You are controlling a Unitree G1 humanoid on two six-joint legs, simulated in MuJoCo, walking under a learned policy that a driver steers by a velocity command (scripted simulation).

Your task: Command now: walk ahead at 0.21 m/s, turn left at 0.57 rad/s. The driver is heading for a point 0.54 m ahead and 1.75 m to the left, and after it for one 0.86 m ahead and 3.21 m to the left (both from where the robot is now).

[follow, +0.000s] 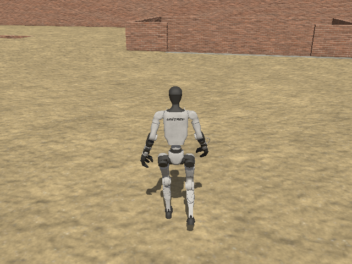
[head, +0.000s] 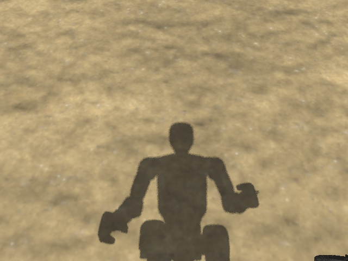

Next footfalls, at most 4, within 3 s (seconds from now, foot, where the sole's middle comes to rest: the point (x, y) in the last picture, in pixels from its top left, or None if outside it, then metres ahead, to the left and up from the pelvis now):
0.38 right None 0.21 -0.14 -0.76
0.78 left None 0.08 0.10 -0.76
1.26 right None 0.21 -0.08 -0.76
1.54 left None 0.00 0.09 -0.76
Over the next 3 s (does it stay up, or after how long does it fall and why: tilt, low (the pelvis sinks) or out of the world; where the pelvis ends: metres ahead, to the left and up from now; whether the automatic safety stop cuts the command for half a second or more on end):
stays up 0.10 0.18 0.01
